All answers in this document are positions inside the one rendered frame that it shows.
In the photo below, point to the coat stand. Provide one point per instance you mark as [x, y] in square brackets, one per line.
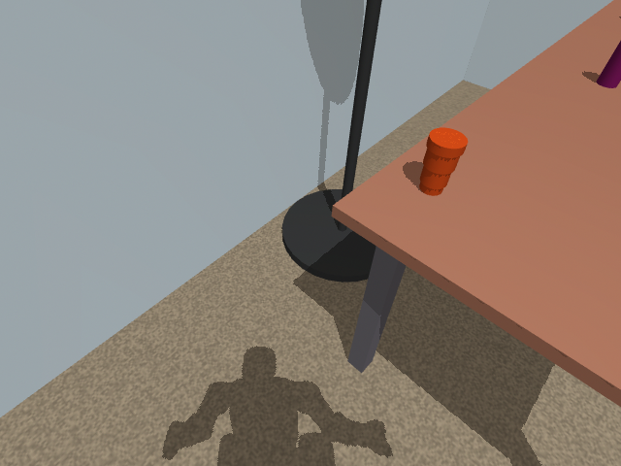
[316, 241]

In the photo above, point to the table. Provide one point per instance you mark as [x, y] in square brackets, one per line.
[527, 232]

